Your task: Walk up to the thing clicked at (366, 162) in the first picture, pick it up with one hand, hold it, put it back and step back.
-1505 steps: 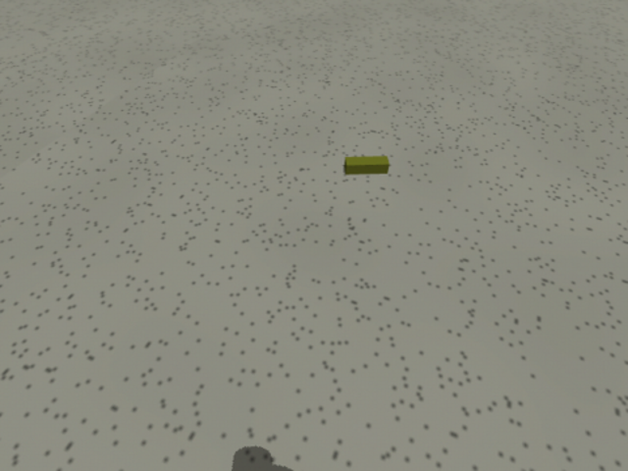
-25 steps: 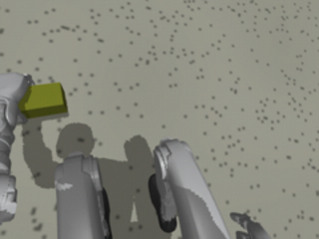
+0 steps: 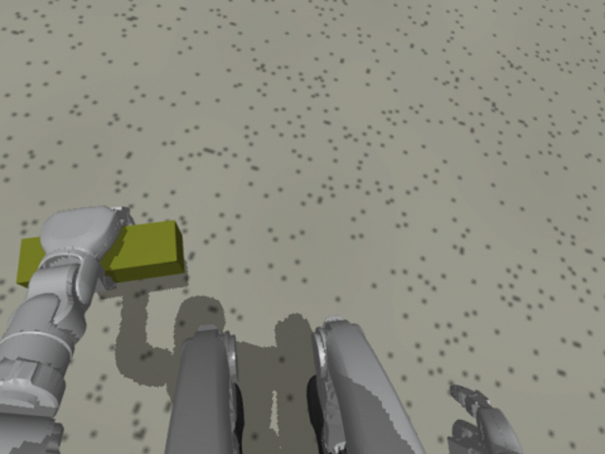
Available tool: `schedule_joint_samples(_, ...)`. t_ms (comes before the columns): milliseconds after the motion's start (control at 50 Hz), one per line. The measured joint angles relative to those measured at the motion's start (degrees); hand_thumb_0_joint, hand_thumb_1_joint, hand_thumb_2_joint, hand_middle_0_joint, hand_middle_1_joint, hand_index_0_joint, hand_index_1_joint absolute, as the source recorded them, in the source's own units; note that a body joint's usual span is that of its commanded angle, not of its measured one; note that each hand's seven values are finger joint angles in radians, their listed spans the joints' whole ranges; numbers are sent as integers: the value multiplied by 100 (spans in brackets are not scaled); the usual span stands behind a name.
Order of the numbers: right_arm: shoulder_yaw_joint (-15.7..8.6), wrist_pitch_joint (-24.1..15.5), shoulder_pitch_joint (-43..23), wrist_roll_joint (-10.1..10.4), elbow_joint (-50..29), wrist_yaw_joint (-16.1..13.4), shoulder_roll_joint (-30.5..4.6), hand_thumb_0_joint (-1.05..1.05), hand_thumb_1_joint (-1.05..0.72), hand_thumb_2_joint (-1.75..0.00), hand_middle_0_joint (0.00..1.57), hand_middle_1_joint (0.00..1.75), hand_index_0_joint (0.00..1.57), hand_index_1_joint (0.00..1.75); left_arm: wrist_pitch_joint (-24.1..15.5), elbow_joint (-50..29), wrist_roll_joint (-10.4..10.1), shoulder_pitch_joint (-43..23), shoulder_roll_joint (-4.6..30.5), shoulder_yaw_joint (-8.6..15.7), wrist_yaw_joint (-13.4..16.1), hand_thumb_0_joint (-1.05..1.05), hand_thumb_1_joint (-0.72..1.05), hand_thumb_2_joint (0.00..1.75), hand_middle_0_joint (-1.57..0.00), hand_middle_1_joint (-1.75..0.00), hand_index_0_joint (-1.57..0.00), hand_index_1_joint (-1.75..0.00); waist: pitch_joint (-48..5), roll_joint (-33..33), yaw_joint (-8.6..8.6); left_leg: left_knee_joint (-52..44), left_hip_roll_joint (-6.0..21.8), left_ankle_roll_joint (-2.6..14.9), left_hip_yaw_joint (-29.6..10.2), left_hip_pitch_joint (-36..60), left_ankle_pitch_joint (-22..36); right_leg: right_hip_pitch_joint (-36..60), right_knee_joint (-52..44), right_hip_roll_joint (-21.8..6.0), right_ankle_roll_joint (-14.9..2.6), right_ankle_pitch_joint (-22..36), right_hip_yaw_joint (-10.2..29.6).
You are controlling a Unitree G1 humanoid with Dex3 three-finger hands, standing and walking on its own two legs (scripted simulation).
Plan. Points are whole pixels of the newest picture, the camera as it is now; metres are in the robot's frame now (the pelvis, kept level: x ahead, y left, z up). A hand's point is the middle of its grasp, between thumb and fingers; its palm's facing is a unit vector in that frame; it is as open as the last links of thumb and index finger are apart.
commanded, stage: lift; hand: left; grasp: from above
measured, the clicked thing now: (107, 256) +0.40 +0.25 -0.13
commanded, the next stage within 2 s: hold in 0.84 s
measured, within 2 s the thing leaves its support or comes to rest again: neither
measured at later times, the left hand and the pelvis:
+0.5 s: hand (34, 247) +0.36 +0.25 +0.05, palm faces -0.49 -0.07 -0.87, open 9.5 cm; pelvis +0.04 +0.01 +0.16, yaw +2 degrees
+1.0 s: hand (7, 206) +0.36 +0.24 +0.12, palm faces -0.47 -0.09 -0.88, open 9.5 cm; pelvis +0.07 +0.01 +0.21, yaw +2 degrees
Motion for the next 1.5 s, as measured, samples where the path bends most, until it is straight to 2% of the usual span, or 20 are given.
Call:
schedule_joint_samples(100,-26,23,92,76,103,-104,26,1,-90,-90,20,30,20,30,124,-21,-63,301,-187,-85,-27,1,3,57,-69,-64,-71,-61,-28,21,26,-815,3,4,42,973,131,955,-820,6,6,154,72)
schedule_joint_samples(220,-76,-11,265,133,259,-226,51,1,-90,-90,20,30,20,30,79,111,-32,605,-361,-212,-31,1,2,58,-69,-64,-71,-61,13,18,87,-1793,11,12,100,2155,323,2120,-1814,13,25,383,164)
schedule_joint_samples(440,-155,-229,493,109,473,-243,43,1,-90,-90,20,30,20,30,-67,455,145,841,-595,-436,196,1,4,56,-68,-65,-70,-62,236,-17,208,-3224,-2,29,207,3750,671,3687,-3255,-8,51,774,314)
schedule_joint_samples(620,-174,-229,513,59,510,-203,48,1,-90,-90,20,30,20,30,82,311,117,1005,-816,-488,413,1,3,58,-67,-66,-69,-63,437,-47,263,-4204,-21,30,281,4809,929,4714,-4214,-36,50,1042,414)
schedule_joint_samples(800,-237,-148,494,73,425,-167,35,1,-90,-90,20,30,20,30,195,295,36,1016,-862,-520,287,1,4,57,-68,-65,-70,-62,557,-56,289,-4991,-33,14,327,5625,1167,5500,-4968,-55,36,1280,479)
schedule_joint_samples(940,-270,-91,494,100,377,-173,-4,1,-90,-90,20,30,20,30,140,147,23,1214,-899,-586,175,1,4,55,-69,-64,-71,-61,626,-36,348,-5455,-54,6,342,6101,1315,5957,-5397,-81,27,1414,504)
schedule_joint_samples(1100,-282,-55,425,126,399,-203,-18,1,-91,-89,20,30,20,30,81,-25,120,1346,-896,-652,174,1,6,52,-68,-64,-70,-61,690,-55,410,-5810,-77,-9,334,6493,1437,6338,-5718,-106,15,1513,504)
schedule_joint_samples(1500,-284,7,386,186,327,-193,-55,1,-90,-89,20,30,20,30,105,-223,20,1411,-903,-742,-158,1,6,53,-67,-64,-69,-61,818,4,498,-6497,-97,-2,389,7295,1699,7107,-6372,-134,19,1776,575)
